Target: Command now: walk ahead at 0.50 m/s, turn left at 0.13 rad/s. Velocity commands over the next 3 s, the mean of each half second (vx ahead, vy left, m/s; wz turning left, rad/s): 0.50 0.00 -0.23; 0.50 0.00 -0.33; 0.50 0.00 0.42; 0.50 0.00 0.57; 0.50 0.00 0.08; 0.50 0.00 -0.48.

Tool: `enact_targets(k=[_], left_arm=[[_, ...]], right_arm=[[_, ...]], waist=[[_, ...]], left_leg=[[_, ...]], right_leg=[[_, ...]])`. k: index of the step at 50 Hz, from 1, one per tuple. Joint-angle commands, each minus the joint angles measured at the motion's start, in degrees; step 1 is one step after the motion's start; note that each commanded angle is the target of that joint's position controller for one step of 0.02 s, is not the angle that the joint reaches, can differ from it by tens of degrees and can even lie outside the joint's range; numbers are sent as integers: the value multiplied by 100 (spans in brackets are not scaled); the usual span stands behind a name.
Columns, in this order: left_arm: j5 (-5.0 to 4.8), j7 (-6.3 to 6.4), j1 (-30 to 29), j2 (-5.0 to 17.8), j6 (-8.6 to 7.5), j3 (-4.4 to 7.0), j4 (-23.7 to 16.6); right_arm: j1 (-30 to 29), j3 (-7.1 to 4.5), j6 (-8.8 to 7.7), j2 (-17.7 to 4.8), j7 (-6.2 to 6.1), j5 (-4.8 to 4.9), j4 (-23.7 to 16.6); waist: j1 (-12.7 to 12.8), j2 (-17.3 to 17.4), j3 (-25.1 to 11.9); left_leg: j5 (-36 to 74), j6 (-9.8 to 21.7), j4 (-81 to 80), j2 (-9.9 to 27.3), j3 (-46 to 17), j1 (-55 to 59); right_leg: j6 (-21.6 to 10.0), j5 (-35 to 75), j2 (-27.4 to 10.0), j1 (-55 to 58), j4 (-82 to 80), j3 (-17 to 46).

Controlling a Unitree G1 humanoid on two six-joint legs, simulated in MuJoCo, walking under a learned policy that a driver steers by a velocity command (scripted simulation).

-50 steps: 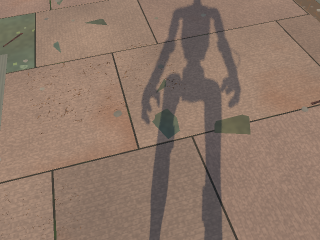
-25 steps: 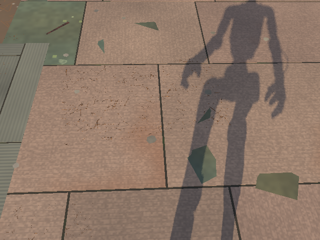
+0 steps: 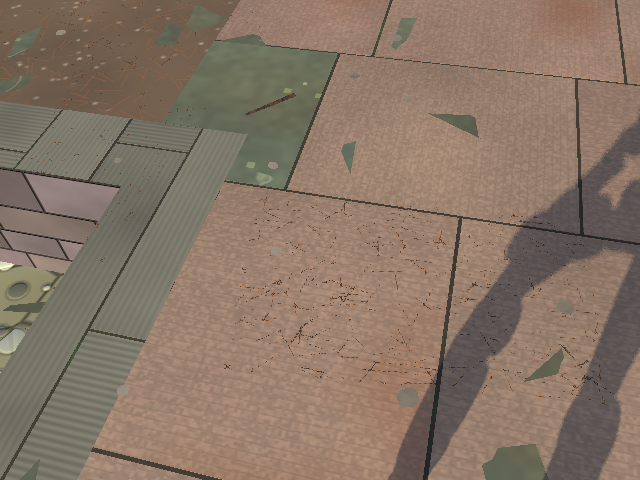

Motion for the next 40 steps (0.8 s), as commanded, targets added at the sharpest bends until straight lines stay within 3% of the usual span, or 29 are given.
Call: enact_targets(k=[1, 5, 6, 7, 8, 9, 10, 11, 12, 13, 15, 19, 24, 28, 31, 33, 34, 35, 36, 37, 38, 39, 40], left_arm=[[-16, -3, -44, 807, -70, 172, -221], [3, 26, 214, 954, 9, 203, -11], [7, 40, 172, 1008, 35, 213, 13], [-16, 50, 97, 1045, 59, 216, 34], [-42, 50, 117, 928, 60, 175, 36], [-55, 45, -10, 627, 38, 80, -218], [-168, 68, 602, 179, 69, 4, -310], [-11, 125, 216, 795, 169, 160, -157], [-24, 74, -79, 713, 171, 178, -218], [-42, 43, -167, 570, 189, 156, -188], [72, -33, -106, 473, 326, 171, -92], [98, -155, -597, 290, 452, 178, -249], [105, -256, -1603, 165, 444, 100, -605], [135, -332, -2335, 138, 433, 20, -907], [159, -306, -2358, 239, 440, 50, -992], [166, -239, -1826, 380, 436, 127, -877], [171, -196, -1252, 504, 396, 203, -721], [229, -115, -348, 734, 349, 333, -428], [270, -17, 67, 1386, 360, 525, -365], [74, -10, -108, 1773, 417, 610, -509], [-7, 29, -201, 1580, 473, 575, -472], [-26, 81, -509, 1207, 458, 472, -421], [2, 95, -772, 843, 405, 362, -408]], right_arm=[[-640, 51, -105, -132, 29, 41, -489], [-847, 23, -158, -271, -51, 55, -581], [-636, 1, -187, -308, -84, 39, -524], [-107, -41, -236, -353, -131, 4, -346], [735, -134, -313, -564, -202, -84, -54], [1780, -258, -362, -1048, -293, -204, 60], [1827, -388, -289, -1542, -319, -144, 89], [1491, -304, -246, -1070, -306, 15, 42], [1029, -194, -267, -704, -293, 51, 17], [796, -135, -307, -462, -270, 60, 37], [682, -86, -386, -277, -304, 92, 113], [960, -145, -531, -366, -334, 161, 331], [1230, -141, -513, -301, -353, 138, 581], [1531, -187, -483, -484, -397, 136, 792], [1600, -218, -399, -630, -446, 122, 912], [1544, -266, -307, -822, -481, 104, 945], [1523, -289, -246, -906, -480, 105, 937], [1442, -286, -217, -909, -461, 116, 868], [1615, -173, -244, -405, -407, 158, 596], [1347, -194, -299, -410, -321, 179, 203], [634, -218, -352, -618, -299, 124, 78], [710, -156, -419, -479, -277, 206, 129], [935, -141, -423, -406, -284, 203, 319]], waist=[[-42, -849, 224], [-30, -841, 291], [-154, -822, 222], [-434, -694, -4], [-752, -422, -541], [-1172, 285, -1372], [-854, 1468, -1785], [-850, 365, -1101], [-645, 189, -432], [-511, 153, -150], [-306, 336, 49], [-228, 146, 141], [-355, 100, 416], [-528, 79, 566], [-445, 118, 449], [-175, 262, 50], [62, 250, -304], [491, -43, -795], [438, -980, -1368], [249, -1515, -1791], [372, -599, -1090], [106, -391, -475], [-195, -101, -147]], left_leg=[[391, -20, -873, 30, 414, 267], [5, 184, -1464, -110, 537, 707], [-157, 244, -1650, -212, 554, 1025], [-107, 321, -2042, -366, 602, 1749], [-26, 457, -2218, -242, 419, 2996], [-760, 735, -2414, 1211, -1087, 4389], [-1213, 1240, -3146, 2442, -3287, 5204], [-1607, 1131, -3276, 2179, -3059, 4519], [-1311, 985, -3424, 1887, -2209, 3847], [-711, 836, -3630, 1618, -1566, 3369], [13, 632, -3832, 1276, -715, 2899], [1122, 662, -3979, 1211, 89, 2989], [1581, 652, -4002, 1049, 903, 3097], [2091, 602, -3895, 1199, 1282, 3449], [3730, 510, -3277, 1290, 1552, 3981], [5275, 477, -2185, 1316, 1686, 4193], [5249, 466, -1230, 1316, 1699, 4047], [4246, 316, 182, 1192, 1771, 3319], [770, 71, 2114, 724, 1739, 1451], [-2388, -184, 3613, -470, 750, -294], [-1802, -126, 3545, -56, 31, -937], [-1212, -61, 3055, 219, 96, -789], [-1002, -38, 2462, 407, 119, -307]], right_leg=[[-720, 1710, -1294, -240, -589, 691], [-667, 2320, -1564, 126, -179, 904], [-626, 2735, -1573, 187, 111, 942], [-540, 3300, -1429, 137, 752, 832], [-429, 3181, -1121, -279, 1808, 622], [-297, 1324, -757, -1310, 3498, 367], [-158, -1872, 77, -2968, 5026, 192], [-236, -1595, -253, -3320, 5429, 724], [-255, -1075, -456, -3321, 5309, 802], [-216, -755, -607, -3135, 5097, 757], [-99, -493, -720, -2846, 4938, 675], [14, 134, -762, -3317, 4923, 578], [83, 1069, -750, -3622, 3721, 315], [-128, 1173, -634, -3292, 2614, -149], [-426, 564, -331, -2899, 2239, -436], [-692, -101, 75, -2188, 2161, -612], [-849, -278, 269, -1495, 1952, -570], [-1062, -158, 268, -187, 1488, -264], [-1553, -720, -1249, 1462, 1343, 1841], [-2318, -404, -2287, 2259, 358, 4827], [-2085, -106, -2112, 1890, 147, 4054], [-1843, 432, -2033, 1074, 82, 3167], [-1514, 1160, -1727, 353, -26, 2542]])
Next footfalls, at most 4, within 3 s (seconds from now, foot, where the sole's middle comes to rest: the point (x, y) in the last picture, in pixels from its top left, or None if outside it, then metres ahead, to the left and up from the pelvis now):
0.16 left None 0.24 0.12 -0.78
0.70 right None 0.49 -0.11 -0.78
1.26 left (395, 339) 0.83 -0.07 -0.78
1.78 right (459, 241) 1.13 -0.25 -0.78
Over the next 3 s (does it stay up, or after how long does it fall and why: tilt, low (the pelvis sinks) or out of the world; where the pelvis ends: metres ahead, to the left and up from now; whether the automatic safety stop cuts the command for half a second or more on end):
stays up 1.57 -0.05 -0.01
